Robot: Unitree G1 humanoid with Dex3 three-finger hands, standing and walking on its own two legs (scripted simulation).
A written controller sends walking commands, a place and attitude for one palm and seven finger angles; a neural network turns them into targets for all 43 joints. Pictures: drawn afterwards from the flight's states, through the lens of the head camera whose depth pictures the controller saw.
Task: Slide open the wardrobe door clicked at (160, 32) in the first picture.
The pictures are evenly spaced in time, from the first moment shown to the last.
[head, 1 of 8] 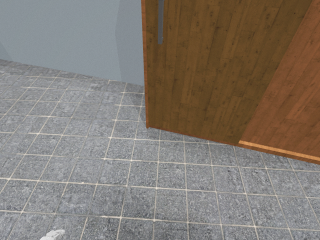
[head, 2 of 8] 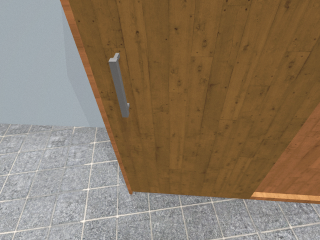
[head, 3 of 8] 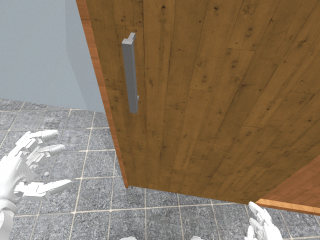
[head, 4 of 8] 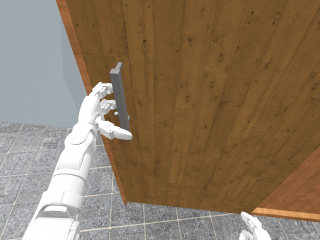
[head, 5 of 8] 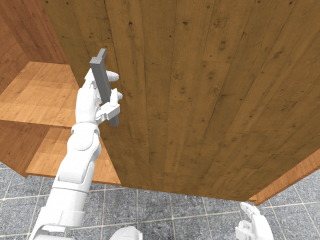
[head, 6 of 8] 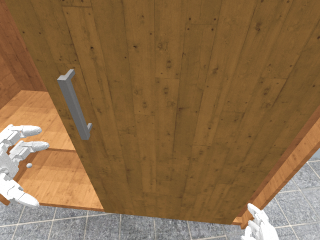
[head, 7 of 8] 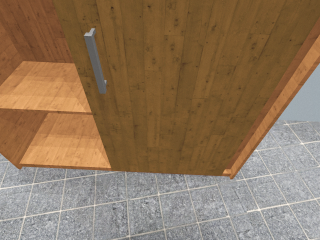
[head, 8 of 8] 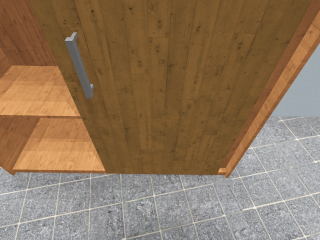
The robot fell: no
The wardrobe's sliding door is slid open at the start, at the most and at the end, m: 0.00 0.63 0.63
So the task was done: yes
